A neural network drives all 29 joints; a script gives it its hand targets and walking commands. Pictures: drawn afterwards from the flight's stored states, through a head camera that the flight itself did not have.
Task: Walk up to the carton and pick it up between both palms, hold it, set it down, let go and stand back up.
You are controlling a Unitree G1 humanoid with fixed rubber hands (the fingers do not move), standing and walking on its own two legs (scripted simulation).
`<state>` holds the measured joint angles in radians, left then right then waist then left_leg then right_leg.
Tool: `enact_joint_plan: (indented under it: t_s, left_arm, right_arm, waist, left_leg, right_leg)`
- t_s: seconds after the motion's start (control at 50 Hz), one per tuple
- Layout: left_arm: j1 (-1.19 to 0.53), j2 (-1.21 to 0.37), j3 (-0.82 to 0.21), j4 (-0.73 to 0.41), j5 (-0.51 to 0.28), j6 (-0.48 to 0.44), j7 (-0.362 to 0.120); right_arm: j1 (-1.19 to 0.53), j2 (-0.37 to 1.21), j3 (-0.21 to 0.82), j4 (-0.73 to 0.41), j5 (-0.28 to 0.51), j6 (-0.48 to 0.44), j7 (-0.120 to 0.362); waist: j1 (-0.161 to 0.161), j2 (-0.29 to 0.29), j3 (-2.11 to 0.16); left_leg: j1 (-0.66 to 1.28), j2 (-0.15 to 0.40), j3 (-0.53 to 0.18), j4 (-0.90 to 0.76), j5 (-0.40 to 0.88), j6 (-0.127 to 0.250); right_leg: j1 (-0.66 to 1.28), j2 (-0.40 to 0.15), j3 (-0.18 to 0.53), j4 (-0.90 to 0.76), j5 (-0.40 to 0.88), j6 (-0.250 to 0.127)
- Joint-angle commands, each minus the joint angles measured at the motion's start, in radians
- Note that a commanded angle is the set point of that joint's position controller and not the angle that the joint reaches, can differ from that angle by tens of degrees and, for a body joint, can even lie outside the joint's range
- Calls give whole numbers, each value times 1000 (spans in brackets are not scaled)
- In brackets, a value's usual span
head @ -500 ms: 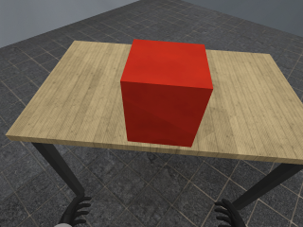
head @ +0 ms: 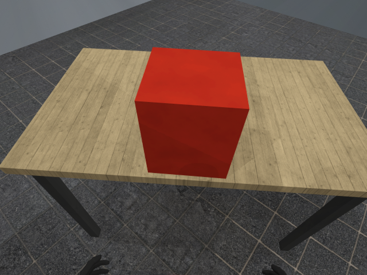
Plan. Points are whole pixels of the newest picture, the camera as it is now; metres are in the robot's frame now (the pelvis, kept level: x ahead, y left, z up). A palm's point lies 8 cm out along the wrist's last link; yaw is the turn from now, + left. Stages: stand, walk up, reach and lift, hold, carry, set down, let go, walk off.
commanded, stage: stand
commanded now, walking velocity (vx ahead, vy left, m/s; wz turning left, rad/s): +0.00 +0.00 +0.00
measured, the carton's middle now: (191, 116) +0.47 +0.00 +0.08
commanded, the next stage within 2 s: walk up in 1.56 s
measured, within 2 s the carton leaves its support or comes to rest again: neither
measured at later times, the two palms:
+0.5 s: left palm out of the picture +0.10 +0.24 -0.12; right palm out of the picture +0.08 -0.24 -0.12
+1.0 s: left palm out of the picture +0.05 +0.24 -0.13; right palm out of the picture +0.05 -0.22 -0.13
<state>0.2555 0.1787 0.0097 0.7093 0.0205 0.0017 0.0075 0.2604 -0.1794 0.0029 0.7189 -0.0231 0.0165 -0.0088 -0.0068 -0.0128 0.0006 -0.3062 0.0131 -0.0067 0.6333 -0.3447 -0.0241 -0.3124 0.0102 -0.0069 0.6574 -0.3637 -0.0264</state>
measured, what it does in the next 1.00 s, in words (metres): stands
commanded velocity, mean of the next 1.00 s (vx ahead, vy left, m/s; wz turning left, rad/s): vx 0.00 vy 0.00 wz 0.00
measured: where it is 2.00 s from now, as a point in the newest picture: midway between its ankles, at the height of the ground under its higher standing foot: outside the picture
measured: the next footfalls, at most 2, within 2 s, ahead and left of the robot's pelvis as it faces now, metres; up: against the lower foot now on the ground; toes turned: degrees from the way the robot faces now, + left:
none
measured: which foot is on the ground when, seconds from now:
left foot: down 0.00-1.00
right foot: down 0.00-1.00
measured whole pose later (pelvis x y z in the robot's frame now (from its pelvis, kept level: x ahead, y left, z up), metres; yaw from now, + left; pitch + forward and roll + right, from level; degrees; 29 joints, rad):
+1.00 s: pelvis +0.04 +0.01 +0.01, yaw +0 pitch -1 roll +0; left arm 0.29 0.17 0.02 1.04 0.01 -0.01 0.05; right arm 0.25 -0.16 -0.01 1.08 -0.01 0.01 -0.04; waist 0.00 -0.01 0.06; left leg -0.13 0.01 0.00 0.48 -0.33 -0.01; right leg -0.13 0.01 0.00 0.48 -0.34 -0.01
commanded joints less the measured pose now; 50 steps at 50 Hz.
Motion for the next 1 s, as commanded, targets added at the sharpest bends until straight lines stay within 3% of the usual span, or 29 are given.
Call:
enact_joint_plan:
  t_s: [0.0, 0.02, 0.08, 0.1, 0.12, 0.14, 0.18, 0.22, 0.24, 0.3, 0.32, 0.36, 0.4, 0.42, 0.48, 0.52, 0.54, 0.56, 0.6, 0.62, 0.64, 0.66, 0.74, 0.76, 0.82, 0.86, 0.9, 0.94, 0.98]
  left_arm:
    - [-62, 95, 25, -85, 1, -23, 2]
    - [-57, 84, 24, -71, 3, -15, 1]
    - [36, 110, 32, -42, -2, -13, 10]
    - [-2, 71, 27, -35, 2, -11, 13]
    - [-15, 99, 32, -41, 1, -9, 11]
    - [-12, 83, 29, -43, 1, -10, 13]
    - [16, 72, 31, -10, -5, -18, 8]
    - [9, 100, 32, -17, -9, -27, 18]
    - [10, 134, 40, -1, 0, -25, 23]
    - [30, 128, 33, 18, -2, -23, 23]
    - [10, 94, 29, 33, -1, -21, 19]
    - [27, 76, 23, 43, -7, -15, 20]
    - [38, 82, 27, 70, -10, -16, 21]
    - [52, 90, 30, 70, -14, -22, 21]
    - [51, 110, 38, 88, -8, -22, 26]
    - [39, 130, 46, 114, -3, -13, 29]
    - [38, 105, 46, 111, -6, -13, 27]
    - [62, 110, 45, 124, -10, -15, 31]
    - [76, 76, 28, 151, -9, -28, 34]
    - [53, 82, 30, 157, -18, -32, 36]
    - [62, 95, 31, 170, -10, -37, 39]
    - [59, 109, 43, 173, -9, -29, 27]
    - [78, 73, 28, 231, -12, 0, 47]
    - [90, 68, 30, 242, -15, -5, 42]
    - [116, 70, 28, 276, -14, -6, 39]
    - [69, 89, 37, 261, -17, -17, 35]
    - [101, 67, 30, 300, -10, -12, 44]
    - [106, 66, 33, 311, -10, -17, 39]
    - [107, 73, 26, 324, -12, -21, 42]
  right_arm:
    - [73, -111, -31, -18, 0, -10, -3]
    - [44, -69, -19, -23, 3, -14, -1]
    - [11, -80, -22, -26, 7, -31, -2]
    - [-9, -66, -19, -36, 3, -32, -2]
    - [-1, -105, -26, -21, 4, -33, -9]
    - [47, -105, -30, -3, 6, -32, -10]
    - [8, -87, -28, 4, 3, -28, -18]
    - [38, -116, -35, 9, 6, -24, -17]
    - [77, -97, -36, 26, 11, -25, -23]
    - [63, -107, -36, 45, 8, -20, -25]
    - [56, -107, -41, 61, 4, -13, -27]
    - [67, -135, -47, 81, 6, -14, -28]
    - [77, -120, -43, 95, 12, -13, -31]
    - [39, -133, -46, 102, 8, -20, -31]
    - [37, -107, -41, 130, 8, -11, -29]
    - [57, -88, -36, 149, 15, -18, -18]
    - [66, -113, -43, 165, 10, -15, -22]
    - [75, -118, -46, 179, 12, -15, -26]
    - [58, -128, -51, 184, 9, -6, -32]
    - [50, -124, -55, 188, 14, -11, -28]
    - [45, -123, -53, 207, 13, -8, -31]
    - [83, -86, -39, 227, 16, -8, -32]
    - [57, -106, -45, 263, 13, -10, -39]
    - [47, -84, -37, 270, 15, -15, -35]
    - [44, -91, -38, 293, 12, -24, -29]
    - [55, -96, -31, 314, 19, -20, -39]
    - [38, -76, -32, 330, 5, -19, -38]
    - [93, -61, -25, 358, 13, -6, -39]
    - [79, -76, -29, 367, 13, -7, -42]
  waist:
    - [-45, 18, -17]
    - [-22, -57, 31]
    - [10, 29, -46]
    - [0, -14, 20]
    - [18, 8, 10]
    - [1, 36, -41]
    - [20, 37, -11]
    - [-1, 25, -127]
    - [-16, -26, -75]
    - [-8, 36, 0]
    - [-11, -10, 43]
    - [0, 12, 10]
    - [-10, -28, 37]
    - [10, 27, 3]
    - [16, 73, 83]
    - [-6, -36, 33]
    - [3, 15, 14]
    - [3, -38, 0]
    - [-10, -37, -15]
    - [-15, 10, -69]
    - [-10, -27, -37]
    - [-14, 29, 1]
    - [3, 0, 82]
    - [20, 30, 28]
    - [14, -8, -2]
    - [10, 70, 33]
    - [12, -26, 105]
    - [-4, 27, 57]
    - [-1, -15, 27]
  left_leg:
    - [46, 25, -23, -91, 181, 17]
    - [2, 38, -42, -117, 159, 22]
    - [-1, 30, -36, -118, 178, 17]
    - [-40, 39, -48, -134, 219, 11]
    - [-31, 30, -51, -132, 241, 12]
    - [-6, 42, -52, -124, 235, 21]
    - [21, 43, -49, -117, 272, 24]
    - [100, 35, -23, -95, 306, 16]
    - [46, 39, -41, -100, 256, 13]
    - [65, 38, -27, -111, 254, 18]
    - [51, 35, -30, -123, 259, 19]
    - [73, 42, -39, -134, 259, 24]
    - [80, 46, -42, -145, 274, 28]
    - [108, 62, -48, -138, 327, 31]
    - [74, 56, -42, -158, 358, 34]
    - [83, 54, -44, -163, 336, 31]
    - [101, 54, -40, -156, 348, 35]
    - [123, 47, -33, -144, 364, 34]
    - [173, 31, -10, -130, 325, 20]
    - [199, 41, -17, -140, 355, 29]
    - [167, 36, -25, -141, 332, 25]
    - [148, 51, -26, -156, 381, 24]
    - [128, 71, -62, -202, 389, 37]
    - [115, 67, -53, -192, 362, 46]
    - [166, 63, -38, -199, 351, 46]
    - [125, 58, -37, -206, 380, 40]
    - [162, 70, -43, -224, 347, 39]
    - [186, 58, -28, -201, 359, 36]
    - [214, 74, -39, -209, 423, 39]
  right_leg:
    - [-34, -77, 103, -186, 177, -41]
    - [-18, -62, 88, -180, 159, -31]
    - [72, -59, 76, -146, 235, -22]
    - [83, -67, 74, -124, 303, -23]
    - [70, -60, 72, -134, 283, -26]
    - [121, -56, 66, -127, 309, -29]
    - [80, -61, 72, -126, 335, -19]
    - [132, -71, 71, -129, 414, -24]
    - [133, -76, 65, -138, 419, -29]
    - [50, -82, 101, -165, 399, -42]
    - [57, -79, 85, -162, 397, -31]
    - [69, -76, 93, -170, 331, -31]
    - [49, -61, 83, -179, 358, -27]
    - [77, -62, 80, -172, 380, -26]
    - [95, -69, 88, -167, 394, -19]
    - [133, -58, 64, -174, 365, -17]
    - [140, -72, 88, -170, 394, -26]
    - [134, -71, 70, -185, 426, -22]
    - [117, -93, 104, -203, 503, -34]
    - [142, -81, 95, -194, 525, -31]
    - [160, -93, 104, -204, 507, -37]
    - [145, -79, 79, -190, 478, -28]
    - [124, -61, 63, -212, 381, -7]
    - [193, -71, 68, -216, 360, -16]
    - [186, -88, 84, -219, 435, -26]
    - [221, -88, 72, -219, 469, -34]
    - [128, -79, 67, -251, 408, -18]
    - [160, -81, 75, -249, 436, -16]
    - [169, -84, 65, -236, 489, -23]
